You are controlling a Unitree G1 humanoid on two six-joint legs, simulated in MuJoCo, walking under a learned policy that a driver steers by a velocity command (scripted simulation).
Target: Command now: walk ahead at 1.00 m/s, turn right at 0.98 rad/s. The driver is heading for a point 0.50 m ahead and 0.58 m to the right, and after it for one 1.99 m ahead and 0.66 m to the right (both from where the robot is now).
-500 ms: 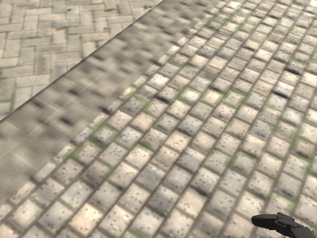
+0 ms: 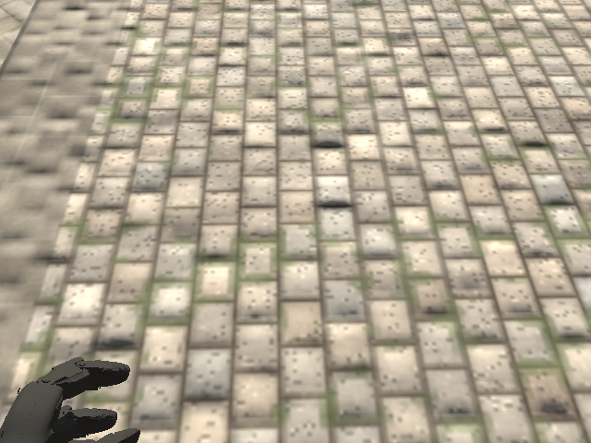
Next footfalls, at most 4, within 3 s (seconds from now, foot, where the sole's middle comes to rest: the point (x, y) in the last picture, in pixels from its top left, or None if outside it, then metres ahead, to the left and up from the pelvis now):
0.12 right None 0.29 -0.03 -0.76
0.52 left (269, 339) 0.74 0.02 -0.76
0.92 right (425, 283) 0.87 -0.40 -0.76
1.36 left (400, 161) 1.33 -0.42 -0.76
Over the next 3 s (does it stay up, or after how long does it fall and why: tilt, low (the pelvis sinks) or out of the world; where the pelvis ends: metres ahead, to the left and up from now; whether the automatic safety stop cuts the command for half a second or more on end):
stays up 2.13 -0.69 0.02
